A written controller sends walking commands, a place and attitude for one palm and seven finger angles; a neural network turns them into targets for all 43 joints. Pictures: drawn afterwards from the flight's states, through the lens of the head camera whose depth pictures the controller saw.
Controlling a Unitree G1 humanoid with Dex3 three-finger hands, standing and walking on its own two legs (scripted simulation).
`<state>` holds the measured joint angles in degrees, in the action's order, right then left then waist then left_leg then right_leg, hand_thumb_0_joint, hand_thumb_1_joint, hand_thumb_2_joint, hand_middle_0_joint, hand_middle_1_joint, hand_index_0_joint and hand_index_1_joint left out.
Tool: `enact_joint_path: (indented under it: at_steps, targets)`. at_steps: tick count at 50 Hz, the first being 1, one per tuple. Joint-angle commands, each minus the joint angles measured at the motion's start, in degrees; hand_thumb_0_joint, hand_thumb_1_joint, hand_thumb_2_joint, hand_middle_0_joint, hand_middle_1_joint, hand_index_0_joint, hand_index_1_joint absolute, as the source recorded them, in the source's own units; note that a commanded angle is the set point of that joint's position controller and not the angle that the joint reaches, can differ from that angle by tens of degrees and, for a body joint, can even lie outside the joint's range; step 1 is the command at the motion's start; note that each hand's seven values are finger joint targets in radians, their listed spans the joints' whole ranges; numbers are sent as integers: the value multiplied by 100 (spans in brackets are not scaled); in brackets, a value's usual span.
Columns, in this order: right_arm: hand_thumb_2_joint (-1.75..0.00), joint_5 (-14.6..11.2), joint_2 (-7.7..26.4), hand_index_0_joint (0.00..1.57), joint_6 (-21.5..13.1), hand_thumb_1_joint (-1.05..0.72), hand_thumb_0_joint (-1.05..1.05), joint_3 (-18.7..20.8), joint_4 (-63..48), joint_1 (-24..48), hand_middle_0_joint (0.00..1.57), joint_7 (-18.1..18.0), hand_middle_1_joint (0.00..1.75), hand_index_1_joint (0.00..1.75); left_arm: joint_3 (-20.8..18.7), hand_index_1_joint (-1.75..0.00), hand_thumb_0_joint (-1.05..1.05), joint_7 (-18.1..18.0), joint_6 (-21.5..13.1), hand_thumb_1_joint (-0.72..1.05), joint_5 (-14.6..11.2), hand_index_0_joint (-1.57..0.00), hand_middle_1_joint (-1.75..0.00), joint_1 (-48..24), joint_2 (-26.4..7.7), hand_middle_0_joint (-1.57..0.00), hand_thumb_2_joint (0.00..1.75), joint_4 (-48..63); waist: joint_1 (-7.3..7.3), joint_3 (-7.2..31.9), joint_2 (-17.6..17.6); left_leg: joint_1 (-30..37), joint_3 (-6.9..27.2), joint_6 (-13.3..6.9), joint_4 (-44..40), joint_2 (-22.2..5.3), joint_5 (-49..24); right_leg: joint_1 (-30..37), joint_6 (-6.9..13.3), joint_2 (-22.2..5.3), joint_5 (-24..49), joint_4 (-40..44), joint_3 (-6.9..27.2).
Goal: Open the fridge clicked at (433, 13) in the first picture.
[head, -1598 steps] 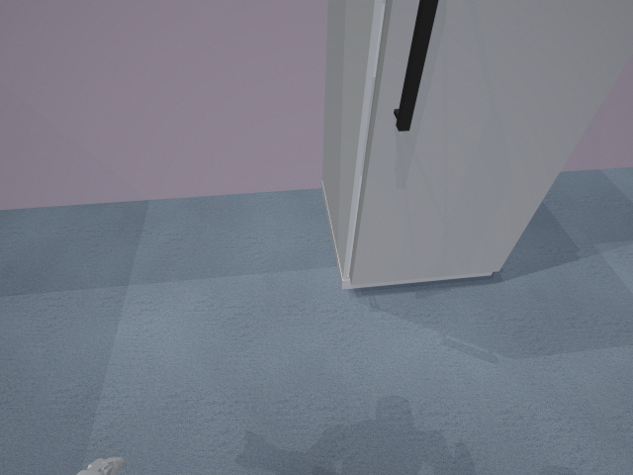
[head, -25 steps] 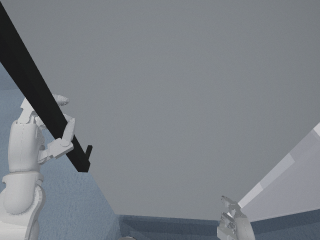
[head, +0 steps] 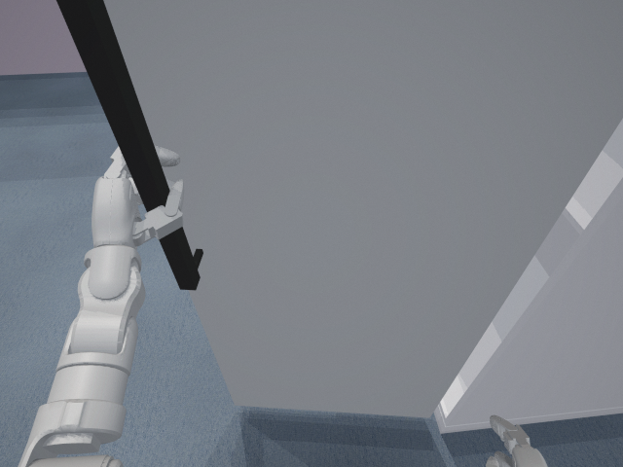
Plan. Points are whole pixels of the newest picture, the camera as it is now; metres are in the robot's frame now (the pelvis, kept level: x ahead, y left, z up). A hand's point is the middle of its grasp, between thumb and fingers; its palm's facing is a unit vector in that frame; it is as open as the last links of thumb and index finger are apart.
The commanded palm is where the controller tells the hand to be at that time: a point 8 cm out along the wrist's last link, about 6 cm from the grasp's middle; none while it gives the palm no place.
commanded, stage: stop walking and hold the door back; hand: left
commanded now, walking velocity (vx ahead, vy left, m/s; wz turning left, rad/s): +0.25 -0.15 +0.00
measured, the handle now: (153, 155) +0.41 +0.20 +0.22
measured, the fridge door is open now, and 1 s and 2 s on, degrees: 81 73 75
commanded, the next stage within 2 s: loosen the grip on the handle in 0.64 s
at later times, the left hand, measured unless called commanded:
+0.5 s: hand (177, 193) +0.40 +0.18 +0.17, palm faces +0.16 -0.97 -0.18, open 5.9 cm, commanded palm +0.37 +0.24 +0.15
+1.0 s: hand (181, 178) +0.43 +0.19 +0.17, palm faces +0.20 -0.95 -0.23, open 9.0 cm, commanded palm +0.37 +0.23 +0.16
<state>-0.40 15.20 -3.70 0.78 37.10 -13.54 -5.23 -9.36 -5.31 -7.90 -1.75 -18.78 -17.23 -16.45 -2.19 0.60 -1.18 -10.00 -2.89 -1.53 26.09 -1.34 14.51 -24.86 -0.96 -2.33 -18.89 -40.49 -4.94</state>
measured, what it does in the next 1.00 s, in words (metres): steps on the spot: left foot, then right foot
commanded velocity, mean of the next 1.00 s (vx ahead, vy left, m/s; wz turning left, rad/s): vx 0.05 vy -0.02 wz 0.00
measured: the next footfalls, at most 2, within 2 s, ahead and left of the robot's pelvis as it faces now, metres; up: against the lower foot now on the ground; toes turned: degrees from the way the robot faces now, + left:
left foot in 0.38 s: +0.06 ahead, +0.12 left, +0.00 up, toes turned +2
right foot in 0.58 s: +0.07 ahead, -0.11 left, +0.00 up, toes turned -5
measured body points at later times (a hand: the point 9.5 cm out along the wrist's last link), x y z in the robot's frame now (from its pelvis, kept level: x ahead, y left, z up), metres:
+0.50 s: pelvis -0.01 +0.01 -0.01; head -0.01 +0.01 +0.44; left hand +0.38 +0.23 +0.19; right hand +0.09 -0.25 -0.11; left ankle +0.03 +0.12 -0.74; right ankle +0.03 -0.10 -0.72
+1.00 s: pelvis +0.00 +0.00 +0.00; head +0.01 +0.00 +0.45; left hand +0.41 +0.24 +0.19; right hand +0.10 -0.26 -0.10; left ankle +0.02 +0.12 -0.74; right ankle +0.03 -0.11 -0.74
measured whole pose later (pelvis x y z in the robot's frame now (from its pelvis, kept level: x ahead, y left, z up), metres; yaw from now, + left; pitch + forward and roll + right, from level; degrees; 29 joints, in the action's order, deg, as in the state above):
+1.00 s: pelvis +0.00 +0.00 +0.00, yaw -3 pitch +1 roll +0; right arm 0.0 13.8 -8.6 0.7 38.8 -17.0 -0.2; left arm -13.6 -2.3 -8.1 1.1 -32.8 -21.7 -32.0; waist -2.5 0.2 0.8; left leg -16.2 -4.4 0.6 29.5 -2.7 14.0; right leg -17.6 1.6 0.3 -13.1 -29.8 -2.1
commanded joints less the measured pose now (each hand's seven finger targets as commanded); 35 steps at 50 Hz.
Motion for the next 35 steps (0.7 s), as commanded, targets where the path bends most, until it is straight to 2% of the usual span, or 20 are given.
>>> enact_joint_path:
  at_steps: [1, 3, 5, 6, 7, 8, 9, 11, 12, 15, 17, 18, 20, 22, 24, 26, 27, 30, 32, 35]
  targets:
    - [-90, -121, 600, 20, -324, -90, 0, 73, -530, 445, 20, -33, 30, 30, -222, -140, 0, 6, -357, 90, 125, -45, -140, -3347, -1122, -45, 90, 935, 229, 672, -899, 147, 1315, -835, -839, -1453, -141, -20, 22, 113, -285, -181, 96]
    - [-90, -124, 647, 20, -337, -90, 0, 26, -511, 413, 20, -75, 30, 30, -195, -140, 0, 38, -249, 90, 90, -45, -140, -3331, -1148, -45, 90, 769, 252, 962, -980, -33, 922, -585, -396, -1222, -199, 941, 5, 295, -8, 768, -188]
    - [-90, -101, 664, 20, -324, -90, 0, 8, -434, 482, 20, -118, 30, 30, -269, -140, 0, 52, -197, 90, 103, -45, -140, -3627, -1367, -45, 90, 426, 231, 1117, -708, -955, 593, -341, 206, -917, 457, 2077, 149, 97, -106, 1326, 259]
    - [-90, -84, 602, 20, -314, -90, 0, 18, -417, 465, 20, -133, 30, 30, -314, -140, 0, 45, -191, 90, 112, -45, -140, -3772, -1480, -45, 90, 378, 214, 1190, -103, -1586, 318, -183, 858, -575, 982, 2488, 452, -454, -557, 1622, 1119]
    - [-90, -67, 531, 20, -294, -90, 0, 46, -383, 359, 20, -152, 30, 30, -563, -140, 0, 19, -129, 90, 111, -45, -140, -3483, -1804, -45, 90, 101, 193, 1043, 804, -2129, -19, 32, 1754, -74, 1284, 2559, 902, -1321, -871, 2222, 2434]
    - [-90, -77, 517, 20, -329, -90, 0, 77, -433, 424, 20, -143, 30, 30, -929, -140, 0, -14, -118, 90, 88, -45, -140, -3383, -2146, -45, 90, 130, 376, 1199, 1317, -2497, 186, 98, 2894, 52, 1711, 2591, 1252, -1951, -1070, 2671, 3313]
    - [-90, -67, 529, 20, -364, -90, 0, 91, -333, 442, 20, -123, 30, 30, -950, -140, 0, 7, -95, 90, 98, -45, -140, -3581, -2097, -45, 90, 53, 367, 1208, 1289, -2356, 529, 108, 3487, -42, 1600, 2178, 1215, -1929, -1698, 2810, 3281]
    - [-90, -33, 503, 20, -370, -90, 0, 33, -167, 414, 20, -108, 30, 30, -965, -140, 0, 18, -147, 90, 74, -45, -140, -3886, -2017, -45, 90, -33, 285, 1095, 1161, -2231, 515, 136, 3586, -151, 1115, 1820, 1160, -1719, -1272, 2638, 2472]
    - [-90, -29, 474, 20, -378, -90, 0, -6, -132, 443, 20, -128, 30, 30, -919, -140, 0, 28, -159, 90, 43, -45, -140, -3733, -1949, -45, 90, -188, 282, 1085, 955, -1958, 393, 131, 3151, -170, 1052, 1671, 1118, -1633, -903, 2514, 2103]
    - [-90, 30, 442, 20, -377, -90, 0, -84, -164, 391, 20, -177, 30, 30, -993, -140, 0, 37, -211, 90, 53, -45, -140, -3650, -1971, -45, 90, -263, 305, 1228, 1148, -727, -160, 63, 1406, -43, 862, 1117, 899, -1265, -916, 2378, 1328]
    - [-90, 12, 493, 20, -407, -90, 0, -81, -122, 385, 20, -204, 30, 30, -776, -140, 0, 52, -246, 90, -6, -45, -140, -3590, -1737, -45, 90, -257, 134, 1073, 543, 369, -310, 68, 95, 11, 317, 466, 607, -900, -1262, 2026, 981]
    - [-90, 39, 586, 20, -427, -90, 0, -50, -177, 318, 20, -187, 30, 30, -674, -140, 0, 75, -328, 90, 19, -45, -140, -3623, -1593, -45, 90, -142, 136, 1120, -19, 516, 160, -43, -434, -324, 631, 369, 434, -586, -1129, 1460, 790]
    - [-90, -65, 686, 20, -405, -90, 0, -19, -363, 415, 20, -126, 30, 30, -303, -140, 0, 124, -432, 90, -72, -45, -140, -3863, -1164, -45, 90, 10, 174, 879, -1131, 27, 2308, -746, -1367, -1782, 1327, 77, 41, 341, -626, -268, 69]
    - [-90, -102, 472, 20, -435, -90, 0, -55, -400, 477, 20, -118, 30, 30, -310, -140, 0, 150, -438, 90, -52, -45, -140, -3946, -1284, -45, 90, 48, 99, 794, -924, 124, 2706, -1034, -1412, -2092, 944, -232, 34, 164, -764, -959, 493]
    - [-90, -81, 647, 20, -409, -90, 0, 11, -348, 317, 20, -91, 30, 30, -372, -140, 0, 145, -374, 90, 20, -45, -140, -3661, -1342, -45, 90, 28, 205, 980, -577, 387, 1723, -815, -649, -1823, -1026, 165, 31, 108, -539, -77, 399]
    - [-90, -89, 700, 20, -381, -90, 0, 21, -443, 313, 20, -50, 30, 30, -270, -140, 0, 193, -350, 90, 34, -45, -140, -3431, -1177, -45, 90, 320, 215, 1302, -902, 354, 829, -451, 33, -1400, -1940, 1015, 50, 205, 151, 1055, 147]
    - [-90, -103, 739, 20, -368, -90, 0, 33, -476, 291, 20, -49, 30, 30, -335, -140, 0, 204, -318, 90, 58, -45, -140, -3208, -1287, -45, 90, 345, 161, 1305, -858, 161, 531, -245, 214, -1146, -1937, 1361, 81, 149, 711, 1412, 214]
    - [-90, -70, 521, 20, -328, -90, 0, -2, -523, 339, 20, -60, 30, 30, -687, -140, 0, 126, -310, 90, 81, -45, -140, -3180, -1704, -45, 90, 308, 45, 1323, -118, -665, 14, 127, 475, -601, -722, 1801, 381, -709, 1973, 1393, 1018]
    - [-90, -147, 529, 20, -268, -90, 0, 56, -455, 273, 20, -81, 30, 30, -749, -140, 0, 81, -189, 90, -37, -45, -140, -2865, -1821, -45, 90, -12, 134, 1310, 856, -834, 27, 204, 980, -283, 140, 1766, 600, -1081, 1679, 1817, 1599]
    - [-90, -105, 478, 20, -274, -90, 0, -17, -409, 390, 20, -108, 30, 30, -884, -140, 0, 68, -190, 90, -31, -45, -140, -3161, -1875, -45, 90, -63, 231, 1294, 1059, -945, 256, 191, 1146, -134, 579, 1806, 668, -1207, 1948, 1973, 1569]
